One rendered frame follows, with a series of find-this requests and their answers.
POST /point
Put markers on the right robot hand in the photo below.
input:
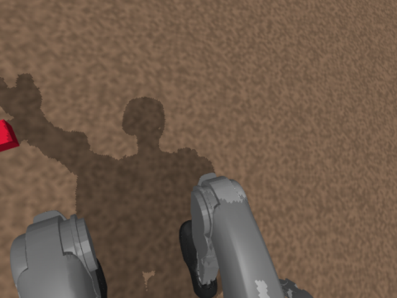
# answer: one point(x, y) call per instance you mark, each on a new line
point(291, 291)

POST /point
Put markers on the right robot foot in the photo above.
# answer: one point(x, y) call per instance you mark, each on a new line
point(190, 257)

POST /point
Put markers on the small box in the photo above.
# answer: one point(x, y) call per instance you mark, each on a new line
point(8, 138)

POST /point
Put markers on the left robot foot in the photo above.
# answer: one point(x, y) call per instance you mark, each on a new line
point(101, 281)

